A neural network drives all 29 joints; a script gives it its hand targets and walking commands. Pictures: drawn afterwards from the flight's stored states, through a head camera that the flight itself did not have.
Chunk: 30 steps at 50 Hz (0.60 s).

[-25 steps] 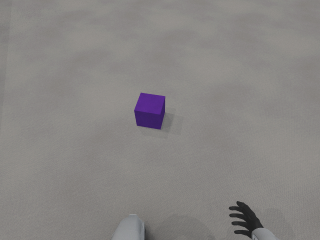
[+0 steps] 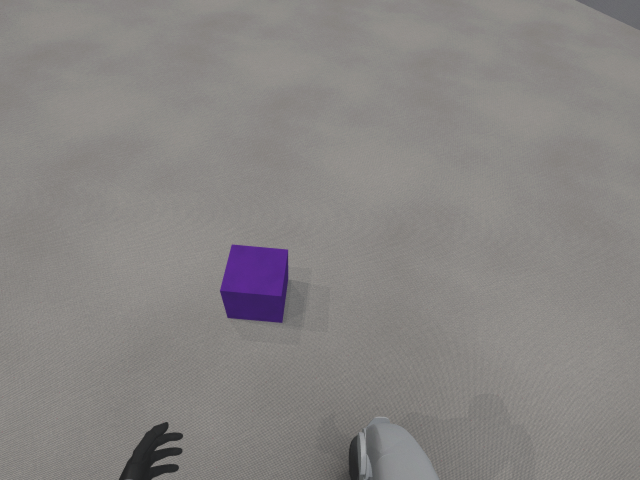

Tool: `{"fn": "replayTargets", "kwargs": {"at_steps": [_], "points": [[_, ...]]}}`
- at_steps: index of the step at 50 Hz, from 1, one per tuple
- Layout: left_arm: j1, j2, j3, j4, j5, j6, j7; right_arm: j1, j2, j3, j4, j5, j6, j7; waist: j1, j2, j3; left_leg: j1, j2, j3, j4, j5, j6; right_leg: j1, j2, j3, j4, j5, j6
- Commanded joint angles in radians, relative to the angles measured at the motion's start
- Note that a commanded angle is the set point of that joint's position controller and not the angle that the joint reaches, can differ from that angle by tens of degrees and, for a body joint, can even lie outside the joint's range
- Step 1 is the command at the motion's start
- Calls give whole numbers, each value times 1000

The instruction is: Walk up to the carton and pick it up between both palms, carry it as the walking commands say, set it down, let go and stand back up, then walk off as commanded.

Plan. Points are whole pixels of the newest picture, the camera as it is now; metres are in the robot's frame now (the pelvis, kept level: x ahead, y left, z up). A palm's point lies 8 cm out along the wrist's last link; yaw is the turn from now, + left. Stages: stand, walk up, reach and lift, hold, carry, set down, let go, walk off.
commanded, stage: walk up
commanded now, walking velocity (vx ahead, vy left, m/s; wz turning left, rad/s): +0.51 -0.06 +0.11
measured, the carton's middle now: (257, 284) +0.78 +0.09 -0.69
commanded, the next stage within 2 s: none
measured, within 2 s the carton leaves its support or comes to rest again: neither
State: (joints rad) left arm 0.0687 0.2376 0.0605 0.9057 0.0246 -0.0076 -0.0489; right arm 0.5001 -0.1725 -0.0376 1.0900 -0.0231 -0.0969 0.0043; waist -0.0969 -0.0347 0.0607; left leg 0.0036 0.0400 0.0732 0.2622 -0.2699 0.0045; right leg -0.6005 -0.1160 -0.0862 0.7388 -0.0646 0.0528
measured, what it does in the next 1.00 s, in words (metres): walks ahead: right foot, then left foot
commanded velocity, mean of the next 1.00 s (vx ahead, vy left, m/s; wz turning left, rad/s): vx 0.26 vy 0.04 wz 0.01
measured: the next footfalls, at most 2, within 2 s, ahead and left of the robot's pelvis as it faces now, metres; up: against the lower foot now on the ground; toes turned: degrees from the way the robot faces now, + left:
right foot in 0.14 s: +0.24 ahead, -0.16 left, +0.00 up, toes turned -8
left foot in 0.64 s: +0.33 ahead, +0.15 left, +0.00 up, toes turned +7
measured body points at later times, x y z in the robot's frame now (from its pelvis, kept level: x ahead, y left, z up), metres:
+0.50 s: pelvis +0.19 -0.03 +0.00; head +0.22 -0.06 +0.45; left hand +0.13 +0.22 -0.13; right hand +0.29 -0.27 -0.16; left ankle +0.27 +0.14 -0.69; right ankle +0.20 -0.15 -0.75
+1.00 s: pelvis +0.30 +0.01 +0.00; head +0.33 +0.04 +0.45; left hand +0.38 +0.25 -0.16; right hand +0.25 -0.22 -0.14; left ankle +0.29 +0.14 -0.75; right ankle +0.35 -0.12 -0.72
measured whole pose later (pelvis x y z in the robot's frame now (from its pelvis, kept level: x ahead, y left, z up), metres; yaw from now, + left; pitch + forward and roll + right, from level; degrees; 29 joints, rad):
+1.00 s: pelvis +0.30 +0.01 +0.00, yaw +0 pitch -1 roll -1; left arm 0.18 0.21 0.05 0.99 0.01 0.03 0.02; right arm 0.37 -0.15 -0.02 1.08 -0.02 -0.05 -0.03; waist -0.05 -0.03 0.07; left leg -0.15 0.09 0.11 0.39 -0.22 -0.02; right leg -0.35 -0.04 -0.07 0.61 -0.23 0.03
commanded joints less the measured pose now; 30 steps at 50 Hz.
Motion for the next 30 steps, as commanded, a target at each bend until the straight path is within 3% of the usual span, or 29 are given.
{"fn": "replayTargets", "kwargs": {"at_steps": [1,2,3,5,6,7,8,9,11,13,14,16,19,26,28,30], "points": [[-101,4,-10,-93,-11,-21,-4,9,-141,-24,-25,-5,-8,-9,15,212,61,-19,228,-115,-94,320,97,11,7,-10,-110,8,-18],[-86,5,-14,-103,-12,-27,-4,-1,-142,-26,-16,-5,1,-9,36,270,38,-55,185,-73,-83,258,100,109,14,-16,-136,-35,-27],[-65,14,-9,-94,-13,-32,1,-7,-149,-27,-8,-2,5,-10,45,257,34,-74,187,-68,-55,279,99,173,33,-32,-150,-59,-32],[41,39,7,-57,-7,-47,18,-10,-169,-33,2,5,10,-15,95,147,-13,-85,187,-43,127,479,73,336,77,-71,-231,-75,-44],[166,70,20,-2,-1,-61,29,12,-158,-29,9,8,12,-15,133,64,-88,-128,141,-9,322,543,51,506,97,-83,-274,-92,-57],[332,142,35,35,4,-77,38,45,-121,-21,-2,11,9,-20,187,-38,-203,-310,113,-9,567,285,21,742,-88,104,-257,-55,-86],[445,270,54,51,-6,-69,44,123,-45,-22,-17,32,16,-21,195,-239,-311,-543,-18,15,871,-297,-25,835,-440,577,-397,-13,-188],[433,296,69,52,-28,-52,51,121,-119,-60,-6,7,32,-15,166,-111,-308,-546,13,-128,994,-268,-24,754,-470,773,-489,36,-212],[239,155,33,31,-12,-63,62,15,-71,-39,-21,-5,41,-2,105,-40,-112,-538,78,-117,1002,-97,-36,525,-345,455,-444,188,-185],[215,69,8,50,-11,-71,60,-4,-42,-31,-30,-2,62,6,76,-97,-77,-472,87,-98,938,-25,-41,395,-230,234,-455,289,-155],[230,59,2,58,-9,-75,56,0,-43,-29,-31,-1,74,10,72,-113,-76,-453,72,-79,917,-12,-41,375,-212,175,-446,367,-147],[283,71,3,72,-6,-82,52,-31,-51,-22,-45,-3,94,15,73,-118,-72,-470,59,-61,864,19,-42,379,-201,127,-431,495,-144],[337,90,13,80,-3,-82,57,-143,-64,-18,-86,-7,114,24,91,-143,-66,-526,63,-52,752,59,-47,399,-205,110,-449,454,-151],[361,116,35,82,5,-54,63,-349,-70,-13,-160,-11,115,45,132,-169,-15,-466,66,-23,454,76,-62,348,-198,113,-535,-96,-153],[350,89,24,106,-2,-45,51,-365,-49,2,-172,-2,91,40,122,-262,-35,-327,26,40,359,55,-67,321,-121,56,-535,-263,-149],[377,92,20,126,-8,-35,54,-283,-83,-11,-125,-1,67,21,96,-119,-22,-175,4,77,223,73,-73,283,-116,60,-453,-335,-125]]}}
